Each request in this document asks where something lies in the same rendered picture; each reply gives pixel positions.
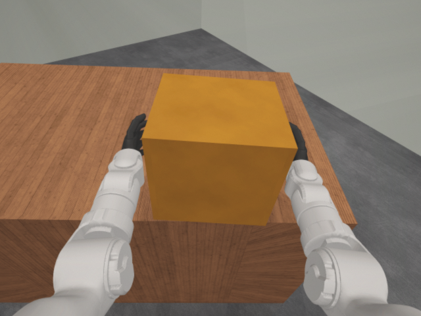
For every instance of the robot right forearm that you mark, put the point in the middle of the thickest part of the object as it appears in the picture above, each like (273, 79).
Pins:
(315, 212)

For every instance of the carton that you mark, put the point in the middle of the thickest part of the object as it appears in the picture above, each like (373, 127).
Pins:
(217, 150)

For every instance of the robot left forearm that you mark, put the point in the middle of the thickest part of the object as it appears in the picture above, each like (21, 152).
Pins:
(114, 205)

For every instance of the pedestal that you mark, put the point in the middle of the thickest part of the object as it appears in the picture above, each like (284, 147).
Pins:
(60, 128)

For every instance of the robot right upper arm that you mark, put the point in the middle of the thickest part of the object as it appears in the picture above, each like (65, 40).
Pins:
(349, 283)

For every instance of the robot left upper arm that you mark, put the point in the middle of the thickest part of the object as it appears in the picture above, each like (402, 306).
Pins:
(89, 276)

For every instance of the right robot hand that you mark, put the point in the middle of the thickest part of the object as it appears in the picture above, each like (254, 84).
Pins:
(301, 153)

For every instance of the left robot hand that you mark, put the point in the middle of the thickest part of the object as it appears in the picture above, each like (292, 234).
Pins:
(134, 134)

